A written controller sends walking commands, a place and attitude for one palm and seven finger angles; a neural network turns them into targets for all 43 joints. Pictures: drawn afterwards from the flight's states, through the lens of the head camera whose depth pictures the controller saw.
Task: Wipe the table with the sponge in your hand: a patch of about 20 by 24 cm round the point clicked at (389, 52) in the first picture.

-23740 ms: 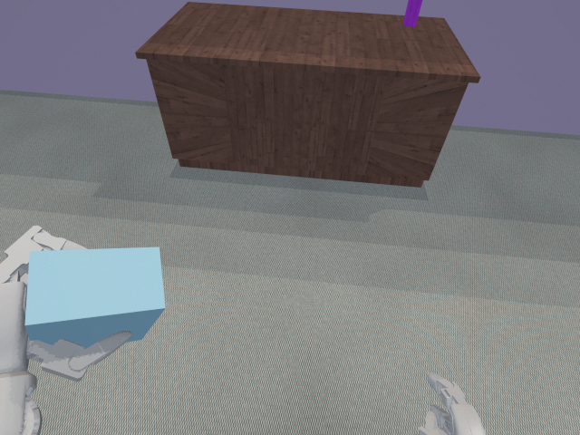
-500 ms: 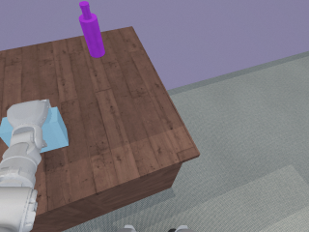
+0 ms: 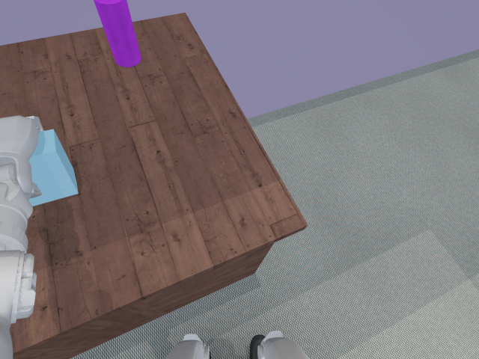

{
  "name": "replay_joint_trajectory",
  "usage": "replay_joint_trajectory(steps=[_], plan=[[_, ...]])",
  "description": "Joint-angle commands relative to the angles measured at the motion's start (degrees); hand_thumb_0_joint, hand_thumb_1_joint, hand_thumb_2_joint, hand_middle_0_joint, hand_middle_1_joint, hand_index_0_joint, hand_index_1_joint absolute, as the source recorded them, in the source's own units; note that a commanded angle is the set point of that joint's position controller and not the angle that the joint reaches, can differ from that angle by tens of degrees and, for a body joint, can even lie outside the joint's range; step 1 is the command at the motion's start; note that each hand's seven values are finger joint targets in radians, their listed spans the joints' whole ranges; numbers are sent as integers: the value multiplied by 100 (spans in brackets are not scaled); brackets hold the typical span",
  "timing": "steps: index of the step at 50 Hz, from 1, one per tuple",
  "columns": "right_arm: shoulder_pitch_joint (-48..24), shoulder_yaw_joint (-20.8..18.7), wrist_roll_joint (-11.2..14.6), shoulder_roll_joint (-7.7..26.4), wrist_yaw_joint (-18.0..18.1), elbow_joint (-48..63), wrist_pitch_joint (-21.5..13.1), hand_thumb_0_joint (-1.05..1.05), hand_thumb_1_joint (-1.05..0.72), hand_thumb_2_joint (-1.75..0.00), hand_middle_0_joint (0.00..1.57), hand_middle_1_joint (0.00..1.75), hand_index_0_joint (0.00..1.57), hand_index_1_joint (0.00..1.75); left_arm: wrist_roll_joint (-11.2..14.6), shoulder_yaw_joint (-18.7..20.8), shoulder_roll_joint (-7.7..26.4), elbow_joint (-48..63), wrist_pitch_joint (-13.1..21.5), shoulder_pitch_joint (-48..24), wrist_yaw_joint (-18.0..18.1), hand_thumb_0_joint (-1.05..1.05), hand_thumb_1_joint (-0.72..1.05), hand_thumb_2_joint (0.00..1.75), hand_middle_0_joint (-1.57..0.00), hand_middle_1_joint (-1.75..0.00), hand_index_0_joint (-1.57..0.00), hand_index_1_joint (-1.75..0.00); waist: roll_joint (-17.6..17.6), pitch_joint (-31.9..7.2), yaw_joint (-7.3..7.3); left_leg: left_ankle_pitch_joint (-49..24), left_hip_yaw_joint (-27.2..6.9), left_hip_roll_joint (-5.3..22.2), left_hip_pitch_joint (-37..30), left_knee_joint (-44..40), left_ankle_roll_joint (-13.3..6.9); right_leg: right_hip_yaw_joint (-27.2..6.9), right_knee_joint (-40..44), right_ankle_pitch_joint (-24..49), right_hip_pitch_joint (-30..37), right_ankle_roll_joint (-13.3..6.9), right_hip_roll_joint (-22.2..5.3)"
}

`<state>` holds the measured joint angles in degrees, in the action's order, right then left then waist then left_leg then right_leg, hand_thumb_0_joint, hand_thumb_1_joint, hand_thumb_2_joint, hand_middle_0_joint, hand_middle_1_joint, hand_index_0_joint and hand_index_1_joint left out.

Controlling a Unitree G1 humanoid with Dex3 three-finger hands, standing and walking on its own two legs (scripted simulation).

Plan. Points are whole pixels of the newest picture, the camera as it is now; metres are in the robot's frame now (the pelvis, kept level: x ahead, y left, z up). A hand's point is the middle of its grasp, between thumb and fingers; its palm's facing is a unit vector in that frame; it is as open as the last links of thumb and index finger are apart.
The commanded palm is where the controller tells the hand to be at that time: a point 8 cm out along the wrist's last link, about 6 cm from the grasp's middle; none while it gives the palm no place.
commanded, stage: slide across to the middle lane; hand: left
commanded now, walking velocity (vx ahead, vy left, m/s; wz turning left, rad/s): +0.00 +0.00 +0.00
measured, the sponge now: (27, 179) +0.42 +0.37 -0.03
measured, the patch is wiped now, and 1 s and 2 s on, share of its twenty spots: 0.35 0.35 0.45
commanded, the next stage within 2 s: wipe back along the middle lane in 0.70 s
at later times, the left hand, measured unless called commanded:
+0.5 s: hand (43, 149) +0.46 +0.33 +0.01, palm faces -0.16 +0.00 -0.99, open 10.6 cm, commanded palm +0.45 +0.30 +0.06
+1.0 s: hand (75, 151) +0.46 +0.28 +0.01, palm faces -0.15 +0.01 -0.99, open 10.6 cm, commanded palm +0.44 +0.26 +0.05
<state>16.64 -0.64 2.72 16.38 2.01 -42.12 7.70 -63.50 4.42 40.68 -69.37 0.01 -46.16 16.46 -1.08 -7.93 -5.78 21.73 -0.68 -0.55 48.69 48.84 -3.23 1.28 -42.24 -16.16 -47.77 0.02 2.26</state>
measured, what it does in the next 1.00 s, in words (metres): stands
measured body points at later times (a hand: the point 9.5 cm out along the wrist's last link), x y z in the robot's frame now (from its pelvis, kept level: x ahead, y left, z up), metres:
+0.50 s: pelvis +0.04 +0.01 +0.02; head +0.13 +0.03 +0.46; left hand +0.46 +0.33 +0.07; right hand +0.10 -0.26 -0.11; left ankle +0.00 +0.08 -0.70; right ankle +0.03 -0.13 -0.70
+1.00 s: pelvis +0.04 -0.01 +0.02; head +0.13 +0.00 +0.46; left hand +0.46 +0.28 +0.06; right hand +0.10 -0.29 -0.11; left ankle +0.00 +0.08 -0.70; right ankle +0.03 -0.13 -0.70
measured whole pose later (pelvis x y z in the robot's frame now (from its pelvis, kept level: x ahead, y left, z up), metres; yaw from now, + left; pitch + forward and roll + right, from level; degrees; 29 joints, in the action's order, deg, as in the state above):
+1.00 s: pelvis +0.04 -0.01 +0.02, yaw +0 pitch +18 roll -2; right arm 13.1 -2.6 2.2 14.6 0.5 -45.1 9.8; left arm -60.6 -2.5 27.0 -63.3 -10.1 -41.1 20.4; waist -1.8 -7.9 -3.8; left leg 21.2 -0.9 -0.2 36.7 39.9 -2.1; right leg 1.0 -34.6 -16.2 -36.4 -0.9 2.6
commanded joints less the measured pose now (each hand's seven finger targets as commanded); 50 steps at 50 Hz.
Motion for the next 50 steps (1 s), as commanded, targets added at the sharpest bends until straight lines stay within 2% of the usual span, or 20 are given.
replay_joint_trajectory(steps=[1,3,4,8,11,14,15,17,19,22,23,26,29,32,33,36,40,41,49,50], plan=[[717,-386,-57,1152,35,348,-68,0,-90,-90,20,30,20,30,-227,67,1596,584,-129,-1744,156,0,10,130,-120,-160,-120,-160,-448,-1822,-32,-1265,-324,81,-1484,-587,71,36,403,427,667,-411,84],[730,-452,-71,1068,23,363,-66,0,-90,-90,20,30,20,30,-163,-197,1075,889,-110,-1822,147,0,10,130,-120,-160,-120,-160,-635,-2134,-67,-1682,-403,152,-1974,-604,184,73,375,556,555,-422,103],[785,-493,-93,1069,13,324,-57,0,-90,-90,20,30,20,30,-139,-168,1060,992,-110,-1729,161,0,10,130,-120,-160,-120,-160,-772,-2290,-2,-1936,-427,179,-2232,-563,242,98,376,631,533,-428,118],[701,-551,-88,965,-4,280,-5,0,-90,-90,20,30,20,30,229,-310,502,1441,-140,-1766,169,0,10,130,-120,-160,-120,-160,-764,-2507,-10,-2636,-539,294,-2723,-601,381,132,407,906,627,-408,138],[648,-559,-69,931,-31,173,43,0,-90,-90,20,30,20,30,411,-460,211,1443,-259,-1664,172,0,10,130,-120,-160,-120,-160,-544,-2254,-46,-2736,-516,311,-2782,-678,354,141,564,1016,847,-372,143],[620,-536,-63,947,-24,91,71,0,-90,-90,20,30,20,30,294,-446,302,1417,-400,-1652,131,0,10,130,-120,-160,-120,-160,-538,-2098,2,-2899,-538,303,-2824,-816,353,140,614,1124,1033,-400,122],[585,-524,-60,924,-34,71,91,0,-90,-90,20,30,20,30,236,-594,176,1395,-454,-1768,110,0,10,130,-120,-160,-120,-160,-545,-1949,-65,-2939,-527,312,-2830,-844,358,153,654,1142,997,-402,123],[532,-518,-50,901,-56,69,120,0,-90,-90,20,30,20,30,151,-608,154,1398,-515,-1611,72,0,10,130,-120,-160,-120,-160,-592,-1878,9,-2977,-502,287,-2830,-902,364,132,705,1194,1134,-426,112],[511,-531,-76,875,-57,64,123,0,-90,-90,20,30,20,30,215,-621,22,1585,-479,-1555,35,0,10,130,-120,-160,-120,-160,-799,-2023,69,-3520,-488,311,-3096,-877,404,124,704,1445,1218,-440,105],[433,-530,-73,843,-80,104,176,0,-90,-90,20,30,20,30,267,-583,-43,1589,-462,-1282,25,0,10,130,-120,-160,-120,-160,-512,-1990,93,-3577,-453,294,-3002,-905,392,73,758,1698,1509,-418,94],[390,-540,-68,815,-77,113,158,0,-90,-90,20,30,20,30,339,-600,-194,1729,-423,-1299,26,0,10,130,-120,-160,-120,-160,-626,-2012,129,-3867,-480,320,-3096,-936,414,68,757,1814,1518,-425,72],[408,-562,-90,833,-110,78,197,0,-90,-90,20,30,20,30,261,-525,-115,1689,-464,-1181,95,0,10,130,-120,-160,-120,-160,-399,-2060,139,-3924,-433,304,-3072,-920,391,53,764,2034,1722,-410,65],[350,-597,-111,802,-138,61,181,0,-90,-90,20,30,20,30,263,-622,-361,1862,-473,-1160,184,0,10,130,-120,-160,-120,-160,-531,-2194,179,-4271,-407,314,-3249,-900,411,30,755,2282,1788,-408,38],[267,-589,-103,787,-166,17,196,0,-90,-90,20,30,20,30,237,-845,-624,1786,-586,-1433,282,0,10,130,-120,-160,-120,-160,-403,-1968,60,-3873,-407,307,-3123,-971,407,44,807,2064,1686,-393,44],[240,-612,-106,786,-151,-12,177,0,-90,-90,20,30,20,30,277,-681,-552,1827,-590,-1452,320,0,10,130,-120,-160,-120,-160,-342,-2049,104,-4025,-413,316,-3137,-962,395,19,798,2198,1759,-410,27],[222,-598,-114,777,-163,-55,180,0,-90,-90,20,30,20,30,253,-875,-743,1669,-736,-1545,388,0,10,130,-120,-160,-120,-160,-277,-2096,43,-3748,-340,270,-3068,-976,373,25,804,2238,1847,-385,17],[198,-549,-106,825,-120,-94,155,0,-90,-90,20,30,20,30,191,-713,-403,1440,-879,-1872,453,0,10,130,-120,-160,-120,-160,-164,-2066,4,-3132,-278,191,-2788,-1053,294,-5,829,2146,2028,-395,-1],[172,-536,-103,811,-120,-54,145,0,-90,-90,20,30,20,30,182,-670,-387,1347,-919,-1635,458,0,10,130,-120,-160,-120,-160,-215,-2117,89,-3007,-219,141,-2670,-1072,259,-23,829,2196,2174,-396,-13],[101,-481,-70,814,-108,116,99,0,-90,-90,20,30,20,30,217,-564,-295,1219,-935,-892,409,0,10,130,-120,-160,-120,-160,-77,-2135,235,-2556,-78,43,-2233,-1114,111,-168,851,2502,2669,-374,-78],[97,-485,-61,792,-114,149,95,0,-90,-90,20,30,20,30,221,-676,-459,1225,-936,-799,406,0,10,130,-120,-160,-120,-160,-31,-2109,221,-2499,-58,34,-2219,-1131,105,-158,869,2464,2658,-361,-69]])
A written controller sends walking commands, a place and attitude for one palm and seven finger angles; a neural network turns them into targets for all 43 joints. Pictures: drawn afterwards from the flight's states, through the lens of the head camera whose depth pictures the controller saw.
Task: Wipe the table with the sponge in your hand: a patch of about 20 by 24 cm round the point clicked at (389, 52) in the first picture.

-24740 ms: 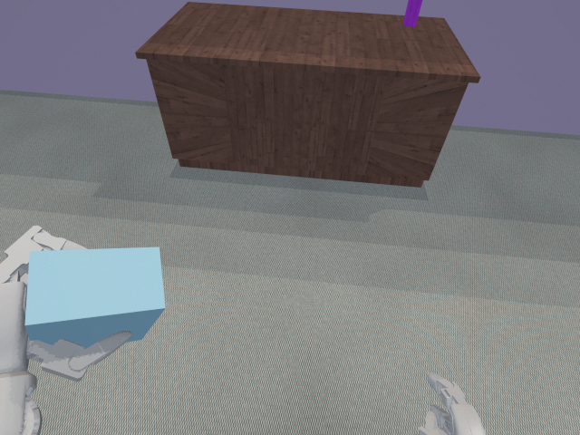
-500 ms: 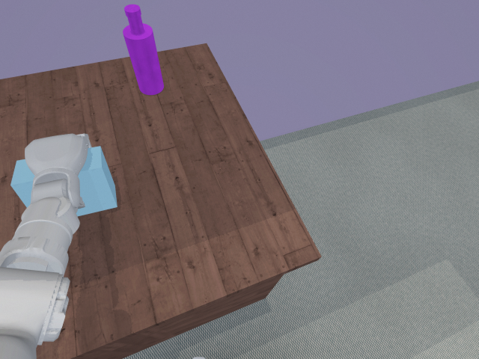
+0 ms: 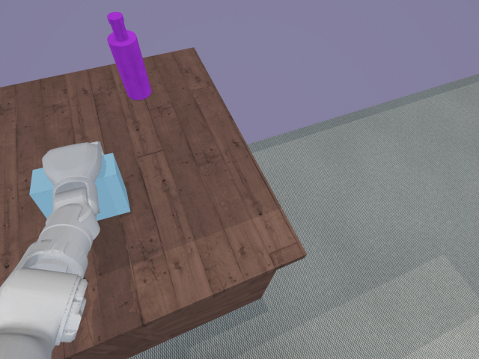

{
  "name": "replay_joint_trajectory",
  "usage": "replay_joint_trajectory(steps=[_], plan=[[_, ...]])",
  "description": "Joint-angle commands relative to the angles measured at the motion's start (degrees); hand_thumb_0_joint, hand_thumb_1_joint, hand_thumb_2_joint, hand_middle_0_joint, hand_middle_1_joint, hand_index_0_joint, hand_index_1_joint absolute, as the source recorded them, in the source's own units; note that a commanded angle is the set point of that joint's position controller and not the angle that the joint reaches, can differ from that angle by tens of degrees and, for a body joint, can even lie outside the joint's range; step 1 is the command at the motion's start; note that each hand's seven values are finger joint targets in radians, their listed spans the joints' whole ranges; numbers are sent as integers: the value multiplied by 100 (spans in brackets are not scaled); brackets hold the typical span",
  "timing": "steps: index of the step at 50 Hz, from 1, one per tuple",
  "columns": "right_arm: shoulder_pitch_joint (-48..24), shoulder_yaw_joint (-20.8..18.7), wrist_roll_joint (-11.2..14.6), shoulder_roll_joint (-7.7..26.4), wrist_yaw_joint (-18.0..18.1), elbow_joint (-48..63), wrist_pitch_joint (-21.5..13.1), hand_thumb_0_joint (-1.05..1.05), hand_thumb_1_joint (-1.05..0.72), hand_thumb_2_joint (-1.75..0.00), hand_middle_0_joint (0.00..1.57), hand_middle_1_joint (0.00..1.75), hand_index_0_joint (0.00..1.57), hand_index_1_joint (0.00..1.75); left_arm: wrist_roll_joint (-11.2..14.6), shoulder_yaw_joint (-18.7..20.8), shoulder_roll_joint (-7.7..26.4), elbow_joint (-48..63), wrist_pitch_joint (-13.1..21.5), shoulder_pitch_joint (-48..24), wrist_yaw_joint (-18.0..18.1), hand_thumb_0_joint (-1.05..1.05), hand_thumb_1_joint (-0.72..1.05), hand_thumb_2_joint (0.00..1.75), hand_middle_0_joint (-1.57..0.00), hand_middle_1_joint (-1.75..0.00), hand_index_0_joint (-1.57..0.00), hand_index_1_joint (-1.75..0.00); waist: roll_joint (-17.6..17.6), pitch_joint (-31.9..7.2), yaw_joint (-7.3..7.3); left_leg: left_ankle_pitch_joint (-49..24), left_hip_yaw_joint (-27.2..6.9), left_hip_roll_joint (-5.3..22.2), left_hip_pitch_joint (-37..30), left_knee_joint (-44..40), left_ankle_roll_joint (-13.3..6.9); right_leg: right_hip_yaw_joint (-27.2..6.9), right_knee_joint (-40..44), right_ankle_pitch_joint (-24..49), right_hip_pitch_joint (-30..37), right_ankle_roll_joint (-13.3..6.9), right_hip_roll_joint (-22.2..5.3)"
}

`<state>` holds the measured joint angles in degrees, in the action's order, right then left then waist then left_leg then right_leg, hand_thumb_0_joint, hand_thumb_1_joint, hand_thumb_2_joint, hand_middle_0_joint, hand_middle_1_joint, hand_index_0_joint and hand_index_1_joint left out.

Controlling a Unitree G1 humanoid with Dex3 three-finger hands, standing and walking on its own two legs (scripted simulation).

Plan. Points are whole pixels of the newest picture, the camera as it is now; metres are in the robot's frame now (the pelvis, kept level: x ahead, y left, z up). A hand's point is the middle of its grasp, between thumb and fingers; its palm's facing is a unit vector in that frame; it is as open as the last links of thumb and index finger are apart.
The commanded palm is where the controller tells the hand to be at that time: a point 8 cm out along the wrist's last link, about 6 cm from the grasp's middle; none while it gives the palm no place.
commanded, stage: wipe back along the middle lane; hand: left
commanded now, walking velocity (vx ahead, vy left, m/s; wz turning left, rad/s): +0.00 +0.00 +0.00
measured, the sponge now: (87, 197) +0.41 +0.30 -0.05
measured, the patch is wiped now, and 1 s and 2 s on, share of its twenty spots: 0.35 0.45 0.60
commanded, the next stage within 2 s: slide across to the third lane in 1.44 s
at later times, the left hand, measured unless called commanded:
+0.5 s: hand (89, 200) +0.39 +0.28 -0.02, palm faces -0.09 +0.01 -1.00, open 10.6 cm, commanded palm +0.35 +0.26 +0.02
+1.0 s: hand (92, 223) +0.34 +0.26 -0.02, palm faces -0.05 -0.03 -1.00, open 10.6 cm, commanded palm +0.30 +0.24 +0.02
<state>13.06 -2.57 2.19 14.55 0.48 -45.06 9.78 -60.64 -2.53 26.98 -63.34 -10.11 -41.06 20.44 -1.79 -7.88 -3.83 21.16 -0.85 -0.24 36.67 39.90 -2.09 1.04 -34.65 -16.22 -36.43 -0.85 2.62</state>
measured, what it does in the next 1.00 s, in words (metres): stands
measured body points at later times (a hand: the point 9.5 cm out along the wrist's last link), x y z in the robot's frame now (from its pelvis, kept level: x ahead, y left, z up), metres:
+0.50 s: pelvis +0.00 +0.01 +0.00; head +0.06 +0.01 +0.45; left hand +0.39 +0.27 +0.04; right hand +0.09 -0.26 -0.13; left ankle -0.03 +0.09 -0.72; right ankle -0.01 -0.12 -0.72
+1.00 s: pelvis +0.02 +0.02 +0.01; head +0.05 +0.02 +0.45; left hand +0.34 +0.26 +0.04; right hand +0.17 -0.23 -0.11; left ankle -0.03 +0.09 -0.72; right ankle -0.01 -0.12 -0.72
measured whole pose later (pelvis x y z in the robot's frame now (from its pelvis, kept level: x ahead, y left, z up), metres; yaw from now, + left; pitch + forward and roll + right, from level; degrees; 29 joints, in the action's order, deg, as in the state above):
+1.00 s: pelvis +0.02 +0.02 +0.01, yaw +0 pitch +12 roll -2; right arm 7.8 -2.1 3.7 13.5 -1.0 -40.6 10.7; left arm -58.8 -12.0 16.0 -35.7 -20.5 -16.3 22.9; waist -2.1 -9.7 2.1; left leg 22.3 0.2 -1.7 27.0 37.5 -3.3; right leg -0.2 -33.7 -18.1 -27.5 0.2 1.2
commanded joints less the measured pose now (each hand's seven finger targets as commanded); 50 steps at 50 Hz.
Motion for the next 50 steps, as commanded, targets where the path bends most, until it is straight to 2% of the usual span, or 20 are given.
replay_joint_trajectory(steps=[1,2,4,6,8,10,12,13,16,18,21,23,24,27,28,39,41,43,46,50], plan=[[437,-294,9,966,28,450,-120,0,-90,-90,20,30,20,30,-74,-74,794,615,78,-1262,3,0,10,130,-120,-160,-120,-160,61,-1981,0,-2356,-45,10,-989,-240,-14,-134,137,2377,1427,-275,-103],[421,-297,18,964,19,467,-130,0,-90,-90,20,30,20,30,-71,-92,728,571,68,-1134,11,0,10,130,-120,-160,-120,-160,127,-1864,14,-2232,-38,9,-939,-273,-24,-127,167,2247,1392,-272,-98],[416,-295,17,996,20,468,-134,0,-90,-90,20,30,20,30,-55,80,910,581,84,-980,33,0,10,130,-120,-160,-120,-160,134,-1854,94,-2240,-51,15,-914,-292,-25,-131,140,2252,1450,-292,-109],[348,-319,28,953,5,506,-144,0,-90,-90,20,30,20,30,-13,-54,654,708,81,-820,71,0,10,130,-120,-160,-120,-160,129,-1884,111,-2237,-12,10,-966,-300,-28,-132,161,2267,1450,-285,-107],[307,-322,45,942,0,523,-161,0,-90,-90,20,30,20,30,28,17,612,692,67,-576,89,0,10,130,-120,-160,-120,-160,140,-1863,168,-2282,-25,8,-929,-337,-19,-134,157,2290,1505,-300,-113],[316,-299,55,984,2,514,-147,0,-90,-90,20,30,20,30,0,-41,644,512,-1,-566,105,0,10,130,-120,-160,-120,-160,363,-1549,82,-1967,9,-10,-742,-348,-53,-154,213,2095,1409,-269,-112],[284,-288,65,993,3,521,-143,0,-90,-90,20,30,20,30,-76,-32,724,516,-59,-583,116,0,10,130,-120,-160,-120,-160,343,-1492,105,-1852,5,-19,-691,-380,-57,-163,212,1964,1369,-280,-127],[209,-301,76,960,-4,559,-152,0,-90,-90,20,30,20,30,-56,-8,671,697,-42,-593,123,0,10,130,-120,-160,-120,-160,135,-1614,178,-1998,-14,-4,-819,-404,-37,-146,170,1978,1387,-310,-137],[177,-306,69,916,-32,623,-140,0,-90,-90,20,30,20,30,-112,-276,303,715,-98,-266,134,0,10,130,-120,-160,-120,-160,25,-1606,203,-2125,-18,4,-989,-356,-11,-79,139,1908,1230,-331,-92],[94,-329,73,884,-47,658,-138,0,-90,-90,20,30,20,30,-41,-213,215,863,-100,-145,142,0,10,130,-120,-160,-120,-160,-6,-1667,269,-2275,-52,37,-1087,-358,16,-55,113,1902,1216,-355,-93],[17,-317,78,885,-49,704,-106,0,-90,-90,20,30,20,30,34,-335,31,909,-220,51,173,0,10,130,-120,-160,-120,-160,241,-1553,251,-2180,-77,47,-1098,-375,37,-19,130,1775,1156,-331,-76],[-101,-305,106,839,-38,744,-118,0,-90,-90,20,30,20,30,105,-468,-188,1086,-269,-162,173,0,10,130,-120,-160,-120,-160,182,-1489,230,-2179,-117,79,-1196,-453,57,17,133,1631,1078,-347,-76],[-94,-303,97,873,-30,731,-105,0,-90,-90,20,30,20,30,89,-483,-133,1085,-312,-150,180,0,10,130,-120,-160,-120,-160,186,-1426,237,-2131,-136,76,-1223,-444,67,30,139,1528,1020,-347,-67],[-163,-277,92,857,-14,765,-66,0,-90,-90,20,30,20,30,92,-421,-109,1039,-465,152,179,0,10,130,-120,-160,-120,-160,366,-1452,301,-2191,-96,44,-1205,-469,57,-5,166,1714,1229,-343,-80],[-250,-283,101,836,-11,814,-75,0,-90,-90,20,30,20,30,155,-449,-220,1248,-454,136,154,0,10,130,-120,-160,-120,-160,354,-1628,338,-2375,-121,71,-1291,-479,79,7,126,1822,1311,-350,-89],[-578,-244,118,784,-42,1007,-15,0,-90,-90,20,30,20,30,253,-715,-593,2090,-807,1128,34,0,10,130,-120,-160,-120,-160,230,-1442,478,-3176,-216,116,-1735,-474,196,30,130,2117,1446,-370,-79],[-639,-231,115,757,-82,1074,-35,0,-90,-90,20,30,20,30,267,-880,-819,2319,-855,1442,7,0,10,130,-120,-160,-120,-160,230,-1464,509,-3392,-227,130,-1783,-460,218,36,108,2257,1496,-366,-78],[-736,-248,129,763,-97,1116,-71,0,-90,-90,20,30,20,30,297,-763,-767,2550,-889,1781,-2,0,10,130,-120,-160,-120,-160,333,-1581,584,-3687,-287,153,-1866,-446,249,2,63,2434,1627,-368,-84],[-824,-231,130,744,-145,1172,-118,0,-90,-90,20,30,20,30,334,-1005,-1038,2867,-978,2183,-16,0,10,130,-120,-160,-120,-160,409,-1410,570,-3659,-256,141,-1881,-434,235,-19,80,2548,1654,-349,-85],[-939,-191,148,751,-128,1233,-160,0,-90,-90,20,30,20,30,305,-903,-853,3185,-1132,2352,-15,0,10,130,-120,-160,-120,-160,412,-1285,609,-3452,-243,84,-1832,-510,221,-67,99,2593,1813,-370,-91]])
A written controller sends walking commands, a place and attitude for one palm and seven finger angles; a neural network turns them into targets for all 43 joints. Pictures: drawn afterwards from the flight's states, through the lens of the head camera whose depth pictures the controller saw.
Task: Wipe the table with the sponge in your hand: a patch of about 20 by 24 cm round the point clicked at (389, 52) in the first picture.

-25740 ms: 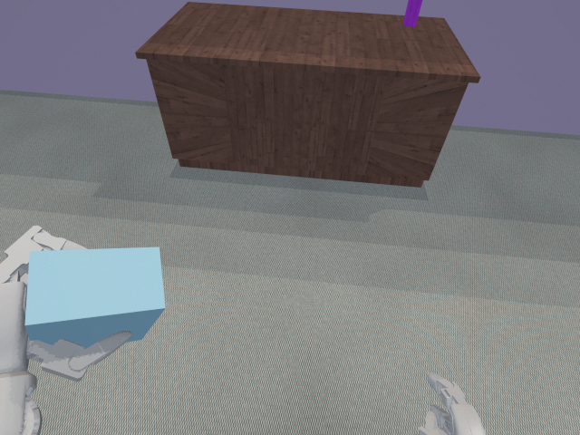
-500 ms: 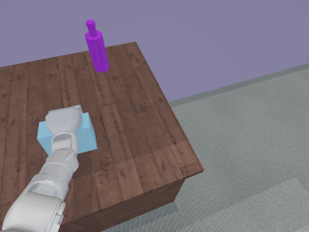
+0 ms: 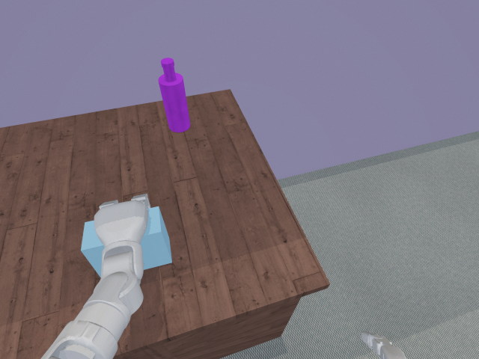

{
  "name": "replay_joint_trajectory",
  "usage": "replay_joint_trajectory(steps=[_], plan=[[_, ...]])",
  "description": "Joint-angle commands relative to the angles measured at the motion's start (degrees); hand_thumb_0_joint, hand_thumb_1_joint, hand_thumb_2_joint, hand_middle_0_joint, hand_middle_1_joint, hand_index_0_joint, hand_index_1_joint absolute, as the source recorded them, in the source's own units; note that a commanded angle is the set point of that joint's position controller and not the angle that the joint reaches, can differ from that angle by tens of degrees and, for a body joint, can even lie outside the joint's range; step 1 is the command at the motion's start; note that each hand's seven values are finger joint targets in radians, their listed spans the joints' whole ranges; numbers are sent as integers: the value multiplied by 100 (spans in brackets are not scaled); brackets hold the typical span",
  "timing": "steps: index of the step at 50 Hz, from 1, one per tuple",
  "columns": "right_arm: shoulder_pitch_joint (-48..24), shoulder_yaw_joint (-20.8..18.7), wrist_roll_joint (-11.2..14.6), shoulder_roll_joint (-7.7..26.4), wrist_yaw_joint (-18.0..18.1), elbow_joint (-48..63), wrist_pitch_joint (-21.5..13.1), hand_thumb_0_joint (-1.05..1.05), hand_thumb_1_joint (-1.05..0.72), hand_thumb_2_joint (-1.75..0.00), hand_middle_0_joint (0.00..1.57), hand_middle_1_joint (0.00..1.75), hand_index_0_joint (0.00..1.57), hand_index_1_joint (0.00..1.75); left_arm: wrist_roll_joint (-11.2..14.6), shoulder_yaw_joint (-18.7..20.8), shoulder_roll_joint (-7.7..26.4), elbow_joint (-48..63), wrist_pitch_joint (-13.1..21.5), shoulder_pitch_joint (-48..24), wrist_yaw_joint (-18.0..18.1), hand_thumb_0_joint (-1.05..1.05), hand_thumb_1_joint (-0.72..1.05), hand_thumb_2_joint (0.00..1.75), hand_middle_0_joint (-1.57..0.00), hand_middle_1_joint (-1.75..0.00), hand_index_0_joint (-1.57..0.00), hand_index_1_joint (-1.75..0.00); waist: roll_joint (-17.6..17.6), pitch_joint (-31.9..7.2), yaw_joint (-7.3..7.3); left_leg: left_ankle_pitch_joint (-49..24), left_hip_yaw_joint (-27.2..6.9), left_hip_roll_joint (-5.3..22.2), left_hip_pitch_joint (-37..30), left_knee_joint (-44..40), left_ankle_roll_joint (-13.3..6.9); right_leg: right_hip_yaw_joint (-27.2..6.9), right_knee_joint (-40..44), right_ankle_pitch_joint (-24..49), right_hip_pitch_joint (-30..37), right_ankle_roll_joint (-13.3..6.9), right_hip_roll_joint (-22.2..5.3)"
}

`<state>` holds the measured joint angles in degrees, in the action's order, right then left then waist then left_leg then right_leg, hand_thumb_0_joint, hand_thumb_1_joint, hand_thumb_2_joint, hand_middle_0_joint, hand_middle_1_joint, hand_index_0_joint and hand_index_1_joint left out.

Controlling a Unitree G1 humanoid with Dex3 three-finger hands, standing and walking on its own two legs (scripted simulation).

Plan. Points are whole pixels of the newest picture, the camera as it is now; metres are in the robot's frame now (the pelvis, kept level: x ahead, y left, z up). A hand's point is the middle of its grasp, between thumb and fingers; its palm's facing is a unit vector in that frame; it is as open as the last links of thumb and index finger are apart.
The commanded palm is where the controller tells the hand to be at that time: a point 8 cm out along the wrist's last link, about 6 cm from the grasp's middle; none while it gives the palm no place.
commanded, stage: wipe back along the middle lane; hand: left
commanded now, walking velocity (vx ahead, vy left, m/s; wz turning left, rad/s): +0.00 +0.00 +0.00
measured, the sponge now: (132, 248) +0.32 +0.25 -0.06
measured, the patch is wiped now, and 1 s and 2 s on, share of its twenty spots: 0.45 0.60 0.75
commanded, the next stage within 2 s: slide across to the third lane in 0.44 s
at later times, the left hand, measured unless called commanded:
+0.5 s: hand (134, 266) +0.27 +0.22 -0.02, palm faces -0.07 -0.03 -1.00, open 10.6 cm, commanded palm +0.23 +0.20 +0.01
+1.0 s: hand (161, 266) +0.27 +0.17 -0.02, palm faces -0.09 -0.03 -1.00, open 10.6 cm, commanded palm +0.25 +0.15 +0.03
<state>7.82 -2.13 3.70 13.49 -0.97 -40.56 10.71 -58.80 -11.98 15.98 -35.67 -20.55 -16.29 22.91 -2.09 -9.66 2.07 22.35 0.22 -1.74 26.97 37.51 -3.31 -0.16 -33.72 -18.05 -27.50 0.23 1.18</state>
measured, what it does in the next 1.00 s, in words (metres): stands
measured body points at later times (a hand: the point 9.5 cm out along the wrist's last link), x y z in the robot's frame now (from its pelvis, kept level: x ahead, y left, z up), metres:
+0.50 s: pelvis -0.03 -0.02 +0.00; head -0.01 -0.03 +0.45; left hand +0.27 +0.22 +0.03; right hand +0.16 -0.25 -0.11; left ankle -0.05 +0.08 -0.72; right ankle -0.02 -0.13 -0.72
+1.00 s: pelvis -0.03 -0.03 +0.00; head -0.02 -0.06 +0.45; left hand +0.27 +0.17 +0.03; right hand +0.16 -0.26 -0.11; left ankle -0.05 +0.08 -0.72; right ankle -0.02 -0.13 -0.72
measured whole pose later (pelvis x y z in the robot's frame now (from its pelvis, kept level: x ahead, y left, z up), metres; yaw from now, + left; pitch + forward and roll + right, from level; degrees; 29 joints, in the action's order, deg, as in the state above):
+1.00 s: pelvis -0.03 -0.03 +0.00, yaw +0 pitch +7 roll +0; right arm 4.2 -2.1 3.8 13.3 0.9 -41.9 8.6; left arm -59.0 -18.2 10.7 -33.9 -23.0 -13.2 22.2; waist -3.0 -7.0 3.9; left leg 19.2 -0.2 -1.2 23.0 35.1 -1.1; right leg 0.2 -34.8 -16.8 -25.2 -1.9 1.7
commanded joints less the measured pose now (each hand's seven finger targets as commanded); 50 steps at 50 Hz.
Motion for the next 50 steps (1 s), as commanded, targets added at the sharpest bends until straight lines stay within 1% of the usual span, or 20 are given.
replay_joint_trajectory(steps=[1,5,8,9,13,15,18,22,23,24,27,28,30,34,39,42,43,47,48,50], plan=[[-459,-218,12,843,21,797,-269,0,-90,-90,20,30,20,30,118,23,230,430,-116,9,-267,0,10,130,-120,-160,-120,-160,510,-1028,28,-3510,-336,215,-838,-280,343,39,17,2819,951,-480,53],[-605,-177,23,824,56,847,-294,0,-90,-90,20,30,20,30,139,-112,94,648,-218,3,-288,0,10,130,-120,-160,-120,-160,476,-839,17,-3173,-339,189,-822,-377,338,62,75,2548,912,-482,56],[-682,-171,21,844,87,842,-298,0,-90,-90,20,30,20,30,95,58,291,664,-260,-1,-290,0,10,130,-120,-160,-120,-160,372,-747,75,-2877,-365,170,-806,-466,355,41,113,2229,869,-524,69],[-695,-151,24,805,89,883,-309,0,-90,-90,20,30,20,30,78,-160,81,744,-250,-31,-316,0,10,130,-120,-160,-120,-160,316,-782,48,-2856,-350,159,-849,-463,343,76,111,2167,853,-515,67],[-756,-148,19,811,112,892,-335,0,-90,-90,20,30,20,30,38,-78,172,719,-181,-28,-341,0,10,130,-120,-160,-120,-160,395,-713,77,-2420,-354,115,-757,-519,314,-6,157,1931,852,-557,89],[-783,-138,11,775,124,921,-354,0,-90,-90,20,30,20,30,40,-262,-40,752,-132,56,-344,0,10,130,-120,-160,-120,-160,448,-721,66,-2295,-305,97,-741,-493,277,8,153,1902,829,-541,81],[-835,-136,4,802,152,913,-363,0,-90,-90,20,30,20,30,19,-43,186,763,-98,93,-323,0,10,130,-120,-160,-120,-160,444,-660,102,-1991,-323,62,-629,-554,260,-100,209,1734,858,-557,84],[-887,-118,4,766,177,928,-390,0,-90,-90,20,30,20,30,13,-252,-39,776,-96,91,-305,0,10,130,-120,-160,-120,-160,576,-550,81,-1666,-254,42,-555,-586,204,-111,275,1509,801,-531,65],[-914,-138,3,798,186,914,-386,0,-90,-90,20,30,20,30,6,19,231,794,-95,127,-285,0,10,130,-120,-160,-120,-160,527,-578,137,-1630,-293,29,-539,-607,210,-172,287,1457,839,-553,77],[-917,-117,6,767,196,943,-389,0,-90,-90,20,30,20,30,21,-179,39,844,-100,90,-290,0,10,130,-120,-160,-120,-160,464,-610,102,-1596,-242,29,-565,-610,192,-121,284,1440,858,-531,55],[-894,-115,3,778,228,876,-398,0,-90,-90,20,30,20,30,20,-91,136,685,-87,-15,-276,0,10,130,-120,-160,-120,-160,645,-447,70,-1383,-223,10,-437,-608,167,-192,350,1318,777,-516,50],[-941,-124,-6,809,245,871,-387,0,-90,-90,20,30,20,30,15,25,274,804,-81,-145,-273,0,10,130,-120,-160,-120,-160,621,-497,95,-1357,-258,7,-450,-642,163,-270,384,1274,812,-533,63],[-962,-133,14,754,264,907,-407,0,-90,-90,20,30,20,30,30,-276,10,1031,-59,-474,-279,0,10,130,-120,-160,-120,-160,524,-624,8,-1349,-219,15,-574,-619,134,-184,366,1233,810,-502,39],[-977,-169,15,727,266,873,-462,0,-90,-90,20,30,20,30,73,-352,-89,1250,21,-613,-246,0,10,130,-120,-160,-120,-160,360,-864,8,-1534,-227,42,-795,-596,119,-182,341,1384,886,-510,43],[-1000,-184,9,691,237,830,-510,0,-90,-90,20,30,20,30,119,-695,-439,1281,124,-730,-225,0,10,130,-120,-160,-120,-160,532,-805,-68,-1585,-261,75,-868,-589,105,-148,351,1437,820,-489,53],[-975,-199,-10,700,217,727,-501,0,-90,-90,20,30,20,30,-8,-653,-402,1065,91,-896,-155,0,10,130,-120,-160,-120,-160,732,-743,-64,-1614,-237,60,-821,-580,115,-203,345,1594,809,-494,46],[-1023,-207,-14,720,211,739,-493,0,-90,-90,20,30,20,30,-16,-490,-274,1076,64,-856,-129,0,10,130,-120,-160,-120,-160,652,-788,16,-1671,-265,62,-819,-614,141,-248,342,1639,863,-522,62],[-1076,-196,5,673,184,704,-468,0,-90,-90,20,30,20,30,-19,-669,-501,901,-35,-998,-37,0,10,130,-120,-160,-120,-160,702,-813,-2,-1686,-191,61,-828,-602,146,-174,315,1744,904,-490,25],[-1126,-201,5,692,189,682,-448,0,-90,-90,20,30,20,30,-24,-530,-374,874,-72,-1101,-17,0,10,130,-120,-160,-120,-160,635,-824,30,-1698,-219,63,-836,-627,167,-234,323,1718,898,-519,51],[-1127,-185,20,650,170,694,-445,0,-90,-90,20,30,20,30,3,-768,-587,868,-107,-1338,11,0,10,130,-120,-160,-120,-160,615,-832,-46,-1702,-181,76,-892,-597,148,-138,310,1743,874,-494,31]])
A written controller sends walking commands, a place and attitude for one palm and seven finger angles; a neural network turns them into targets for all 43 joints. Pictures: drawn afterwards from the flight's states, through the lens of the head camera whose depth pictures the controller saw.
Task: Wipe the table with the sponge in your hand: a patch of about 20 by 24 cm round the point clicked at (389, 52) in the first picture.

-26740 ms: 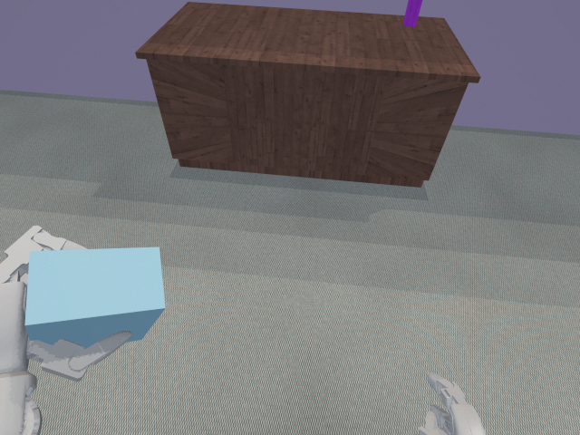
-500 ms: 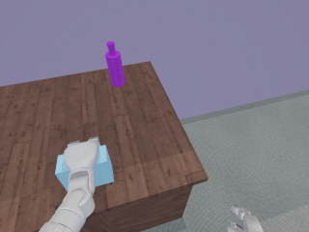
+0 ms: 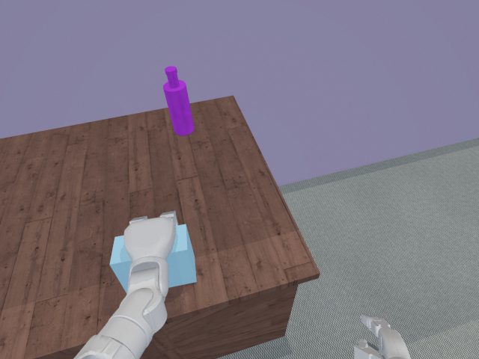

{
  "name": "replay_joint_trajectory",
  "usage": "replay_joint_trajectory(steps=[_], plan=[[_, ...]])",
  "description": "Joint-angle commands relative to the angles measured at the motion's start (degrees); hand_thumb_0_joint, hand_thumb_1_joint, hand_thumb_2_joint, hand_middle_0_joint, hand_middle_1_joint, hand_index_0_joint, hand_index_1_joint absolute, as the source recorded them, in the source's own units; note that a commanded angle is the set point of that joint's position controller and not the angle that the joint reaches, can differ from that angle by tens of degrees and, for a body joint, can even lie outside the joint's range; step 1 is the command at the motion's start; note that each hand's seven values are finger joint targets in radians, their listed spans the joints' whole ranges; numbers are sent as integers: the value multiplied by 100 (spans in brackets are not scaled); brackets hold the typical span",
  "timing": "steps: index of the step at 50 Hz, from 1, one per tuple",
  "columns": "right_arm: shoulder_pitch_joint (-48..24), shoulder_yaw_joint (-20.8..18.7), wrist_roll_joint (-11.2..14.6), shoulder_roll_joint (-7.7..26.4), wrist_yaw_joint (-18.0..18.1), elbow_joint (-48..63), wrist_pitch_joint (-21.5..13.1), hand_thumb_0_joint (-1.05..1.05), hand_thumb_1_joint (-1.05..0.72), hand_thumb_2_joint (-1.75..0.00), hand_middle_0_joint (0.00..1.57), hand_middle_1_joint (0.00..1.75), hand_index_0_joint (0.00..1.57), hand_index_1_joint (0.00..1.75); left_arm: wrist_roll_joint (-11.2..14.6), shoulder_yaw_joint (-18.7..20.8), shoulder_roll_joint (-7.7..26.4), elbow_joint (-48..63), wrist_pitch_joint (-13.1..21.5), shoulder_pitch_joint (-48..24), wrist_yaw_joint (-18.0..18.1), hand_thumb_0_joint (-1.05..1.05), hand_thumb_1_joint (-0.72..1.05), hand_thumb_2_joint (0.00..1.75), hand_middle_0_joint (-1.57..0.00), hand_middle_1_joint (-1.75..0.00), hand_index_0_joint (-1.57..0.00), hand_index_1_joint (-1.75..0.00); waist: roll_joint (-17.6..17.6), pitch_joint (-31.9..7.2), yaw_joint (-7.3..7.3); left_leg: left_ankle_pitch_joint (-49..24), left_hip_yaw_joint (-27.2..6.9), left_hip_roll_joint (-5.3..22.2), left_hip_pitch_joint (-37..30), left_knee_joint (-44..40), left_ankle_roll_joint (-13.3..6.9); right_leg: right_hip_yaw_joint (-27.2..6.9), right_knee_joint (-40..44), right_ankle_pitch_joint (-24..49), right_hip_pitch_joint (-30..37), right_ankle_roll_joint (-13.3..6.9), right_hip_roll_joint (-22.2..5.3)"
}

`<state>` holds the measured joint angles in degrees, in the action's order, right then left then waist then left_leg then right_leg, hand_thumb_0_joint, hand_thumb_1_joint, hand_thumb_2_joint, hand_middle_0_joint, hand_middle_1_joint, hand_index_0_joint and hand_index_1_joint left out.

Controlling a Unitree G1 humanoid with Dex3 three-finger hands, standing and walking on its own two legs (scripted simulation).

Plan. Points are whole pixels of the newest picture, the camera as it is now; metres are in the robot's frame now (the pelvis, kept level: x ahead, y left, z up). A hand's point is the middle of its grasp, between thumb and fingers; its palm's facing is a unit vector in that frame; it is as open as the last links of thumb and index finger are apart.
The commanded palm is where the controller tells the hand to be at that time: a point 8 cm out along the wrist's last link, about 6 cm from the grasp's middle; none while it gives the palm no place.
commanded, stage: slide across to the third lane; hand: left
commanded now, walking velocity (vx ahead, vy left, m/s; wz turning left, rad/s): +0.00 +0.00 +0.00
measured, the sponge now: (158, 265) +0.30 +0.21 -0.06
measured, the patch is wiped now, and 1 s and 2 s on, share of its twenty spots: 0.60 0.75 0.85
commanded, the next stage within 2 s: wipe forward along the third lane in 0.30 s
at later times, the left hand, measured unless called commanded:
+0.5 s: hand (171, 249) +0.32 +0.18 -0.03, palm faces -0.10 -0.02 -0.99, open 10.6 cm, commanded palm +0.30 +0.16 +0.02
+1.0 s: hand (179, 223) +0.38 +0.18 -0.03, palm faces -0.11 +0.03 -0.99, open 10.6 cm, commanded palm +0.36 +0.18 +0.01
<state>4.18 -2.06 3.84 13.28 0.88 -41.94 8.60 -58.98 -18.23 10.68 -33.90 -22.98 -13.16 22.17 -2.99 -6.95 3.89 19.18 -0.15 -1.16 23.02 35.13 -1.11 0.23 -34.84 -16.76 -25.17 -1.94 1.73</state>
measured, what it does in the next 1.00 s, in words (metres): stands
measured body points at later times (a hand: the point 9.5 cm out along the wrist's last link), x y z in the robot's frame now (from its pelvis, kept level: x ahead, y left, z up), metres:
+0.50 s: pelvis -0.01 +0.00 +0.00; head +0.01 -0.03 +0.45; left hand +0.32 +0.18 +0.03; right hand +0.18 -0.23 -0.12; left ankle -0.02 +0.11 -0.73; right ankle +0.01 -0.10 -0.73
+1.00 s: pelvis -0.03 -0.01 -0.01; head +0.03 -0.02 +0.44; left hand +0.38 +0.17 +0.03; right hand +0.08 -0.26 -0.15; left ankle -0.02 +0.11 -0.73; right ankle +0.01 -0.10 -0.73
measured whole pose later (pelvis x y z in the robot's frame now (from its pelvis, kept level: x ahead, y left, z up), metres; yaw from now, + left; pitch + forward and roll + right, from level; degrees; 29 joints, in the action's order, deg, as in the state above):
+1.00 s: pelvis -0.03 -0.01 -0.01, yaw +0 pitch +13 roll +0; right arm 7.5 -1.2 3.2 13.4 2.4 -46.4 7.9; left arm -57.3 -12.3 10.1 -63.9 -21.5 -39.7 28.0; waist -2.0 -7.6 -1.7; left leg 17.7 0.0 -0.2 34.8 39.0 -0.3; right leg 0.3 -37.8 -14.5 -36.8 -2.4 2.6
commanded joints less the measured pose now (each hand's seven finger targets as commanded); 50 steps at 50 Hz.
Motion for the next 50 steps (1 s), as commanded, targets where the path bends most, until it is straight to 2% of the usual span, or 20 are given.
replay_joint_trajectory(steps=[1,3,4,7,8,10,14,17,18,21,23,27,28,32,33,36,39,43,46,50], plan=[[-776,-205,8,667,-22,825,-235,0,-90,-90,20,30,20,30,35,-121,-90,599,108,-1552,97,0,10,130,-120,-160,-120,-160,714,-1100,-189,-1413,-127,4,-470,-352,-69,-200,430,1667,675,-276,-35],[-814,-206,-9,694,-24,816,-210,0,-90,-90,20,30,20,30,80,59,57,566,66,-1485,109,0,10,130,-120,-160,-120,-160,712,-1238,-120,-1475,-147,-14,-443,-355,-57,-278,430,1825,805,-296,-23],[-809,-184,-2,659,-26,834,-198,0,-90,-90,20,30,20,30,98,-195,-180,602,62,-1596,104,0,10,130,-120,-160,-120,-160,776,-1298,-198,-1511,-103,-9,-484,-331,-75,-223,402,1950,860,-266,-53],[-852,-169,16,653,-23,808,-181,0,-90,-90,20,30,20,30,112,-313,-263,466,39,-1866,108,0,10,130,-120,-160,-120,-160,827,-1075,-283,-1341,-113,-12,-410,-352,-78,-238,464,1768,704,-253,-52],[-865,-182,13,662,-10,798,-175,0,-90,-90,20,30,20,30,138,-168,-166,453,35,-1890,107,0,10,130,-120,-160,-120,-160,824,-1144,-223,-1320,-133,-15,-402,-383,-79,-269,495,1688,744,-265,-31],[-822,-168,14,643,-9,779,-160,0,-90,-90,20,30,20,30,114,-240,-207,349,28,-2010,122,0,10,130,-120,-160,-120,-160,729,-1144,-263,-1261,-100,-23,-407,-360,-79,-208,473,1624,706,-250,-52],[-820,-175,15,620,-30,798,-145,0,-90,-90,20,30,20,30,149,-514,-507,267,71,-2182,104,0,10,130,-120,-160,-120,-160,644,-1241,-290,-1266,-116,-1,-466,-349,-84,-143,447,1512,632,-261,-31],[-783,-176,1,636,-10,734,-137,0,-90,-90,20,30,20,30,149,-316,-363,47,100,-2249,160,0,10,130,-120,-160,-120,-160,876,-1243,-287,-1204,-98,-3,-377,-347,-83,-164,468,1528,665,-242,-41],[-833,-189,8,642,0,752,-129,0,-90,-90,20,30,20,30,187,-50,-159,72,98,-2150,179,0,10,130,-120,-160,-120,-160,781,-1296,-178,-1207,-124,-17,-343,-391,-67,-225,497,1498,743,-266,-26],[-809,-171,6,620,5,729,-113,0,-90,-90,20,30,20,30,164,-223,-334,-105,70,-2195,240,0,10,130,-120,-160,-120,-160,866,-1147,-266,-1100,-58,-13,-267,-391,-67,-192,522,1459,687,-223,-62],[-785,-169,0,638,21,648,-113,0,-90,-90,20,30,20,30,94,-36,-158,-238,62,-2526,273,0,10,130,-120,-160,-120,-160,804,-1075,-268,-1037,-108,-2,-229,-424,-49,-235,533,1318,537,-261,-23],[-681,-153,-7,620,72,545,-133,0,-90,-90,20,30,20,30,21,-69,-162,-601,93,-2970,361,0,10,130,-120,-160,-120,-160,808,-1009,-400,-795,-61,-4,-112,-383,-60,-184,537,1028,332,-215,-57],[-665,-148,-19,632,91,511,-145,0,-90,-90,20,30,20,30,19,132,10,-712,100,-3093,380,0,10,130,-120,-160,-120,-160,759,-1002,-366,-746,-96,7,-67,-408,-48,-197,545,898,277,-233,-35],[-506,-125,-33,598,142,383,-200,0,-90,-90,20,30,20,30,-1,19,-132,-1258,183,-3643,471,0,10,130,-120,-160,-120,-160,764,-1014,-516,-447,-26,18,95,-335,-64,-123,511,551,13,-176,-66],[-476,-142,-55,632,160,356,-201,0,-90,-90,20,30,20,30,10,400,234,-1379,198,-3614,508,0,10,130,-120,-160,-120,-160,803,-1142,-420,-468,-51,26,152,-339,-54,-161,500,572,104,-191,-59],[-399,-110,-58,636,196,319,-211,0,-90,-90,20,30,20,30,63,328,166,-1820,158,-3721,574,0,10,130,-120,-160,-120,-160,1009,-1161,-529,-289,19,16,403,-266,-65,-193,527,445,59,-106,-101],[-291,-92,-73,678,205,272,-217,0,-90,-90,20,30,20,30,-7,476,427,-2205,108,-3956,619,0,10,130,-120,-160,-120,-160,916,-1143,-582,-136,26,16,616,-215,-71,-237,509,271,-59,-92,-108],[-153,-108,-101,737,198,238,-224,0,-90,-90,20,30,20,30,-10,863,906,-2405,77,-4105,688,0,10,130,-120,-160,-120,-160,691,-1542,-526,-324,44,19,738,-122,-66,-282,408,573,110,-97,-123],[-33,-115,-82,717,169,241,-262,0,-90,-90,20,30,20,30,5,607,648,-2554,52,-4312,703,0,10,130,-120,-160,-120,-160,713,-1464,-655,-248,66,40,818,-81,-83,-226,392,512,-61,-63,-117],[139,-124,-78,792,169,192,-310,0,-90,-90,20,30,20,30,49,817,980,-2731,51,-4588,713,0,10,130,-120,-160,-120,-160,810,-1568,-735,-246,77,50,953,-19,-115,-262,376,598,-18,-29,-122]])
